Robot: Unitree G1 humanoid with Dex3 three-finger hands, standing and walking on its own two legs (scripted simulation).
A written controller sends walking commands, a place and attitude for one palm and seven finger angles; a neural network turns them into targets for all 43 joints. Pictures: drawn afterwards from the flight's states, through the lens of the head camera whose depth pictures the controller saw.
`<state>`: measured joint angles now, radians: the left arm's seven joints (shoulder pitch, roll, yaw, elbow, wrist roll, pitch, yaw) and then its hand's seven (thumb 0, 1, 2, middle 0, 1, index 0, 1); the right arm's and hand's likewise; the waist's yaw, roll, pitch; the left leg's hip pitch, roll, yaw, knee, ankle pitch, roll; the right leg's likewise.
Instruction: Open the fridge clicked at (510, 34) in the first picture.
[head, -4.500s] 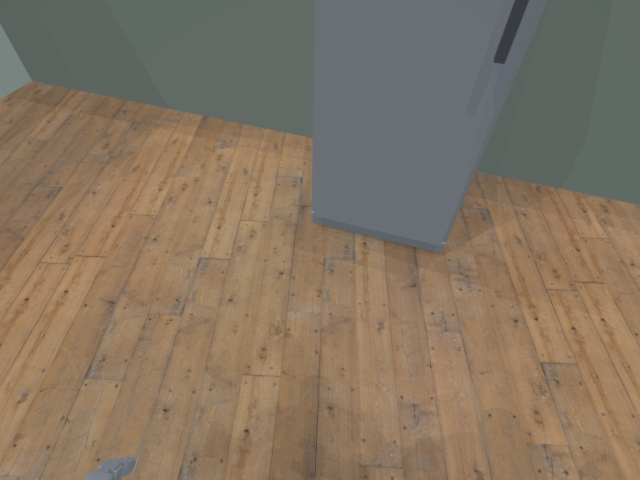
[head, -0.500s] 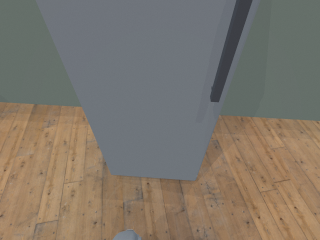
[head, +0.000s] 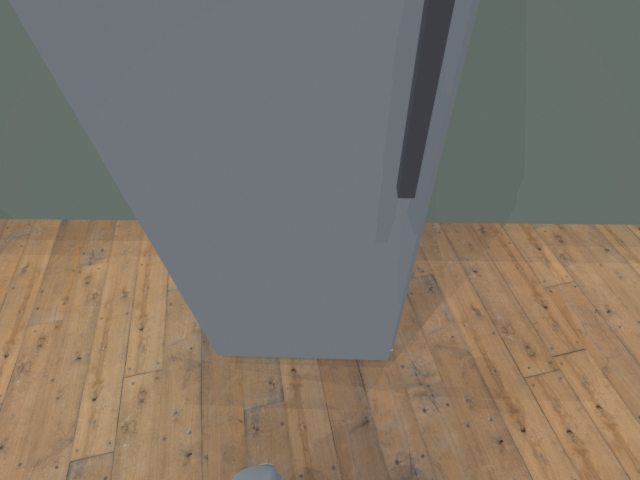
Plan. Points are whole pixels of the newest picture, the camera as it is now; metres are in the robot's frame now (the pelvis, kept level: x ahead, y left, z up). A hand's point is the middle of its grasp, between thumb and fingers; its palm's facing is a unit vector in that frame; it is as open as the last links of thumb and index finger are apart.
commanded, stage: come to a stop and stand still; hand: right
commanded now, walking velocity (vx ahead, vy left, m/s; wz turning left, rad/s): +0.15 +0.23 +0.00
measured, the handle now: (424, 60) +0.52 -0.10 +0.26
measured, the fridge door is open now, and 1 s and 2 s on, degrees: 0 0 0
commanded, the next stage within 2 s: look again from close up in 1.00 s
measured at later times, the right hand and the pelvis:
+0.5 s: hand out of the picture +0.01 -0.14 -0.16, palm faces -0.02 +0.98 -0.22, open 7.3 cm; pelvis -0.02 +0.04 +0.01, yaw +2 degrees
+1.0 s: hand out of the picture -0.04 -0.10 -0.16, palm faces +0.01 +0.99 -0.16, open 7.4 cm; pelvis -0.02 +0.06 +0.01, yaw +1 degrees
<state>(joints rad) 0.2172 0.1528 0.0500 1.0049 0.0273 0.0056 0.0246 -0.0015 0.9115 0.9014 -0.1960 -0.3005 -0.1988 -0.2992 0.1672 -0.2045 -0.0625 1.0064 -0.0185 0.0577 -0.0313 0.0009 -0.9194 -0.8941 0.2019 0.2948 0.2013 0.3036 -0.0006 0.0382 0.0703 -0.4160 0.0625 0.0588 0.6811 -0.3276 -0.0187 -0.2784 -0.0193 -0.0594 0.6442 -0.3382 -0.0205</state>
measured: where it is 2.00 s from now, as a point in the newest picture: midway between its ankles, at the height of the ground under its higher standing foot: outside the picture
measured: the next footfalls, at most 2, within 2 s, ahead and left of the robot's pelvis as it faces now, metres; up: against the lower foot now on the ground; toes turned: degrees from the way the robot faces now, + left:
left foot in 0.44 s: -0.01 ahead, +0.16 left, +0.00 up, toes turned +4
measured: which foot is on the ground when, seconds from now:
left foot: up 0.00-0.42, down 0.44-1.00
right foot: down 0.00-1.00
